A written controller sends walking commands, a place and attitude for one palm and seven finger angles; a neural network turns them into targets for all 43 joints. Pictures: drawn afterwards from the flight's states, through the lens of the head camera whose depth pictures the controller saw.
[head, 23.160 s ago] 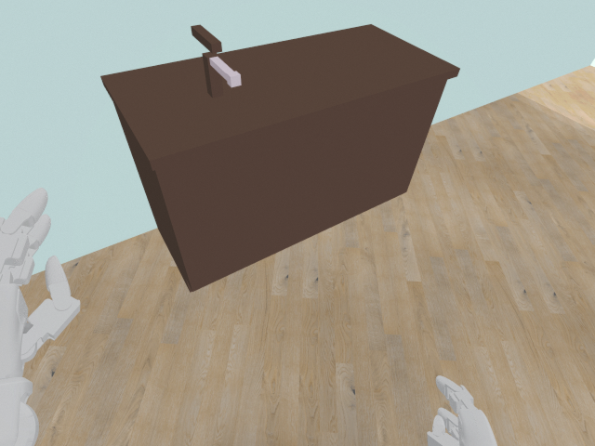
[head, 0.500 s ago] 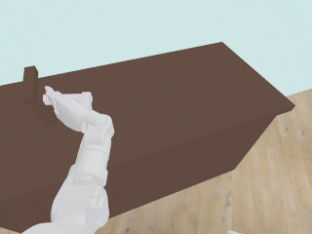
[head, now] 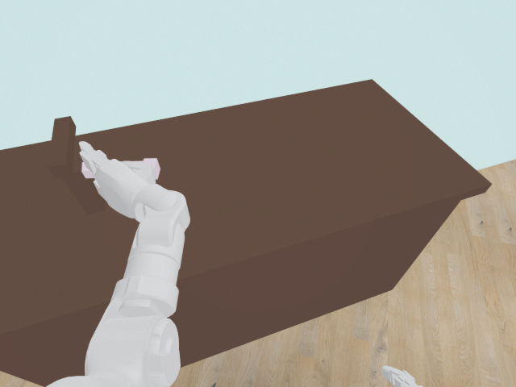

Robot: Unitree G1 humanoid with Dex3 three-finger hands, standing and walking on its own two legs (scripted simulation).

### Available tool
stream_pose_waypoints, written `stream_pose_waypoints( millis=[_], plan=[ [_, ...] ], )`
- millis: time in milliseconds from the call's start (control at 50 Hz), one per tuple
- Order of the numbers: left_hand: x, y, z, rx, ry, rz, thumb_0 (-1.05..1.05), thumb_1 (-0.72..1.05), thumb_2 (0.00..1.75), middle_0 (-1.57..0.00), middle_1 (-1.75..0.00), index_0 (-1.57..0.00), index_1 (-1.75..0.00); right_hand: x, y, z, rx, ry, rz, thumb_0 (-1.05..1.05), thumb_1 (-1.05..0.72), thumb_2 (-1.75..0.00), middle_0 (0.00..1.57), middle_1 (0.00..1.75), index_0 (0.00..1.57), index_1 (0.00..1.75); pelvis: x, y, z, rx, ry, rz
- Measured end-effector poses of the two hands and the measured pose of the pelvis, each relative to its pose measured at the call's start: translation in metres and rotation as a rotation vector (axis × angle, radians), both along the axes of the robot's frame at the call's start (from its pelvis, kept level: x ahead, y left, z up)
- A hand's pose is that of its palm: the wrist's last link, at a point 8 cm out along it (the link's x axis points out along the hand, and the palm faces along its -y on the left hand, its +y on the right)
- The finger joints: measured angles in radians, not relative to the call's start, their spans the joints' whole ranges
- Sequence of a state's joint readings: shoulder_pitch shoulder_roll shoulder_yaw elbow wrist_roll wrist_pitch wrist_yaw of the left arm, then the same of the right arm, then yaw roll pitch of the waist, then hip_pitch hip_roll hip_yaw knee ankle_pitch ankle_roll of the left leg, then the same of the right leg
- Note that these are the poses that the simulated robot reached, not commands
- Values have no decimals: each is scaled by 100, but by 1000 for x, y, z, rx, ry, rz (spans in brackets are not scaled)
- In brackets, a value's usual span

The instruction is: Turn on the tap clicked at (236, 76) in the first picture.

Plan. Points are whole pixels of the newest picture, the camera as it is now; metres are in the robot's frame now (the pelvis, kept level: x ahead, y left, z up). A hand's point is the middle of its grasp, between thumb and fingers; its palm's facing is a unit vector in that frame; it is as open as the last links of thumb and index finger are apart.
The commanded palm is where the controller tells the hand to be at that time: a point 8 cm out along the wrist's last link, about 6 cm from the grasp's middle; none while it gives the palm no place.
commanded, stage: lift the hand up off the lever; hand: left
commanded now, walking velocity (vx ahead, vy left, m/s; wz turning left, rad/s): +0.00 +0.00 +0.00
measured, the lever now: (150, 168) +0.48 +0.22 +0.07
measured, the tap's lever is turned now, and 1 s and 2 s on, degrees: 73 73 73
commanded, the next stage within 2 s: draw the hand back beside the body in 0.84 s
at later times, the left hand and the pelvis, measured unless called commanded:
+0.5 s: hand (147, 162) +0.42 +0.19 +0.14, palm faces +0.81 -0.58 -0.08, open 7.8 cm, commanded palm +0.37 +0.20 +0.14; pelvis +0.00 +0.00 +0.01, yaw +0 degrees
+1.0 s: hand (153, 158) +0.42 +0.18 +0.15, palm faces +0.76 -0.64 -0.10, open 7.8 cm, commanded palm +0.35 +0.20 +0.15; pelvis +0.00 +0.00 +0.01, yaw +0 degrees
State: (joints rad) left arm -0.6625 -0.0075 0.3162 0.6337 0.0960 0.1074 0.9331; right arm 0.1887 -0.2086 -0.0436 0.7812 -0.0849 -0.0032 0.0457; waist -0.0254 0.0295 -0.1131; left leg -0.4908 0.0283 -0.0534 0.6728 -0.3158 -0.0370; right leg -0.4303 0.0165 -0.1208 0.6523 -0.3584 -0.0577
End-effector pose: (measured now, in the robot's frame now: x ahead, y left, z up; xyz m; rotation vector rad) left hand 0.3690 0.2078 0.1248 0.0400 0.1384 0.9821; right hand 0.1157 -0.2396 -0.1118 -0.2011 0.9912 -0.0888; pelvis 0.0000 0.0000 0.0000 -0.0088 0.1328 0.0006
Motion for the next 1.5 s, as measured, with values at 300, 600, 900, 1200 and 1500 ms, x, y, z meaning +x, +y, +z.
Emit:
stream_pose_waypoints(
  millis=[300,600,900,1200,1500],
  plan=[
    [-7,5,11,-8,-1,-4,1,90,90,-16,-15,-15,-15,15,10,5,20,-34,19,1,-90,-89,20,30,20,30,2,1,4,3,-24,-1],
    [-2,-4,22,-20,1,-36,1,90,90,-16,-15,-15,-15,19,11,7,18,-47,16,1,-90,-90,20,30,20,30,2,3,6,6,-34,-6],
    [-6,-4,22,-22,16,-20,1,90,90,-16,-15,-16,-15,28,10,11,23,-64,28,1,-90,-90,20,30,20,30,3,-2,8,9,-44,-7],
    [-27,-13,29,50,-97,-593,1,90,90,-17,-17,-16,-17,25,-8,34,-8,-148,-135,1,-90,-89,20,30,20,30,11,-4,16,17,-136,-63],
    [-109,38,55,294,-192,-750,2,90,90,-17,-21,-17,-21,44,14,51,-15,-252,5,1,-90,-90,20,30,20,30,-9,10,25,2,-218,-36]
  ],
)
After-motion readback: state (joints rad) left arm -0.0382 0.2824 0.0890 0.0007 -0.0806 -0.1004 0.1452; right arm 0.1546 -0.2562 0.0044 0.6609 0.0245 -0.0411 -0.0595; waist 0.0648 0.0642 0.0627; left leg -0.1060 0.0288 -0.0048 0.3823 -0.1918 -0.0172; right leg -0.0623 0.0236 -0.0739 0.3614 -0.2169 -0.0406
